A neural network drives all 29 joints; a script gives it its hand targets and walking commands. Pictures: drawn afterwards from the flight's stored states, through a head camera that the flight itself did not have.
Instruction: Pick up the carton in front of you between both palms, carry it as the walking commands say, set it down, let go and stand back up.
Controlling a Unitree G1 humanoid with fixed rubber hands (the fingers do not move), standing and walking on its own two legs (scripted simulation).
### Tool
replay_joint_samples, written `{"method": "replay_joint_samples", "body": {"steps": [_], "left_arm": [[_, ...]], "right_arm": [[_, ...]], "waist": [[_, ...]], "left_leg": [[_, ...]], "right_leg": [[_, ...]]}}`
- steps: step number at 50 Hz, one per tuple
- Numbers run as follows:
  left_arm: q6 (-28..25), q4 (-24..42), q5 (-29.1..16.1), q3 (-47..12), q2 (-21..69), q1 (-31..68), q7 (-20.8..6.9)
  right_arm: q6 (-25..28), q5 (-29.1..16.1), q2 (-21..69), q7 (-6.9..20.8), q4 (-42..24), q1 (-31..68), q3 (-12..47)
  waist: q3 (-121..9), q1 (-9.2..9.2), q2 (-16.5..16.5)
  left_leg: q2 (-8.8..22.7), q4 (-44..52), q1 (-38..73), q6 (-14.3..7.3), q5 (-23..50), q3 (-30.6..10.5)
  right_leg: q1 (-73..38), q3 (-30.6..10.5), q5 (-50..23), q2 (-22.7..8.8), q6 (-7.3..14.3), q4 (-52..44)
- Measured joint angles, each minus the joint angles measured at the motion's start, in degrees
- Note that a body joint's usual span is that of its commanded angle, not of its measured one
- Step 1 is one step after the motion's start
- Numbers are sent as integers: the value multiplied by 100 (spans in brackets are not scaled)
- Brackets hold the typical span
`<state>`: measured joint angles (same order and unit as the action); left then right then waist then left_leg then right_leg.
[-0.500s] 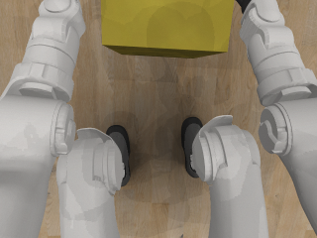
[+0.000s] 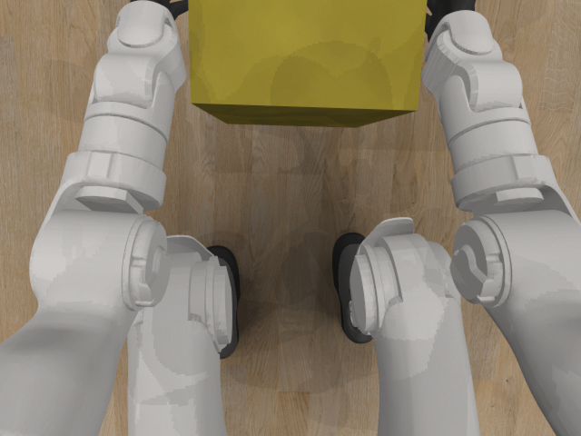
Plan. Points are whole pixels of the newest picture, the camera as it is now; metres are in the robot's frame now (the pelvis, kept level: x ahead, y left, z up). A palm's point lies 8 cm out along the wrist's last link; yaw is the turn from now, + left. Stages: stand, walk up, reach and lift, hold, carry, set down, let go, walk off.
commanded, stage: reach and lift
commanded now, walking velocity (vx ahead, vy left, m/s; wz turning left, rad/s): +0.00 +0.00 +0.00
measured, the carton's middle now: (299, 34) +0.55 -0.03 -0.22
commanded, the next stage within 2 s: none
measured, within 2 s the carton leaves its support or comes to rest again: neither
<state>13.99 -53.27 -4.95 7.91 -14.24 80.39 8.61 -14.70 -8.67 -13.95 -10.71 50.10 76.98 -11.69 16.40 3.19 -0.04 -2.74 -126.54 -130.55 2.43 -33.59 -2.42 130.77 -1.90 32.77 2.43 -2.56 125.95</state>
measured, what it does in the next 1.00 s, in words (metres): rises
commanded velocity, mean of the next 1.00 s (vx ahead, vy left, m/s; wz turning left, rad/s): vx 0.00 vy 0.00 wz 0.00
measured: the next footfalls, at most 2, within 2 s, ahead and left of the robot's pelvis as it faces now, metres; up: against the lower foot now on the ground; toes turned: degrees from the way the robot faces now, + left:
none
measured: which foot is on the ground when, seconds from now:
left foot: down 0.00-1.00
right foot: down 0.00-1.00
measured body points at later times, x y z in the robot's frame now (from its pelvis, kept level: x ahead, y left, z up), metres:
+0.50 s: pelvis -0.01 +0.01 +0.11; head +0.26 +0.00 +0.47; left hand +0.51 +0.12 +0.05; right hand +0.49 -0.18 +0.05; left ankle +0.11 +0.13 -0.33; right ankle +0.11 -0.13 -0.33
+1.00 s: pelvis +0.04 +0.00 +0.25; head +0.20 +0.00 +0.67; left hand +0.47 +0.13 +0.21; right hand +0.45 -0.17 +0.20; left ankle +0.11 +0.13 -0.33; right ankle +0.11 -0.13 -0.33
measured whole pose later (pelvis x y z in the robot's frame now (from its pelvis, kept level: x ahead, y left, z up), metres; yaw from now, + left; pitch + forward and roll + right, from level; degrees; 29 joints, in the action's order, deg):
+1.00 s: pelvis +0.04 +0.00 +0.25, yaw -1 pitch +33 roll +0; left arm 21.1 -35.7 11.4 22.8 5.3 40.6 3.1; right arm -22.4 11.0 3.5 -2.5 35.2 40.1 -23.4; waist -13.7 1.2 0.9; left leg -3.0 -79.1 -84.3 1.4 -27.8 -3.3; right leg 84.8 -3.8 26.8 2.3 -2.0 78.6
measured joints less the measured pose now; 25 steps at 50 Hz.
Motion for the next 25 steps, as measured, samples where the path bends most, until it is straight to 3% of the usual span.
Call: {"method": "replay_joint_samples", "body": {"steps": [3, 5, 15, 19, 25], "left_arm": [[169, 532, 114, 236, 216, -497, -25], [269, 686, 279, 498, 410, -801, -76], [536, 471, 1657, 1830, 1152, -1225, -447], [623, 649, 1842, 1963, 1261, -1301, -500], [807, 1104, 1779, 1890, 1363, -1580, -534]], "right_arm": [[-148, 198, 219, 58, -500, -485, -216], [-235, 453, 416, 160, -614, -759, -450], [-624, 1898, 995, 700, -483, -1180, -1615], [-716, 2108, 1077, 786, -620, -1215, -1735], [-874, 2114, 1189, 820, -999, -1435, -1670]], "waist": [[-452, -45, 8], [-902, -63, 43], [-2161, -88, 180], [-2279, -105, 158], [-2403, -130, 148]], "left_leg": [[-121, 190, 131, 151, -2, -40], [-171, 367, 186, 124, -14, -54], [-156, 1611, 728, 12, 409, -71], [-160, 2003, 918, 11, 557, -64], [-147, 2414, 1239, -7, 635, -66]], "right_leg": [[-97, -98, 7, 92, -69, -168], [-139, -122, -27, 102, -79, -345], [-729, -129, -417, 50, -58, -1620], [-908, -162, -584, 65, -66, -2015], [-1228, -175, -656, 57, -65, -2426]]}}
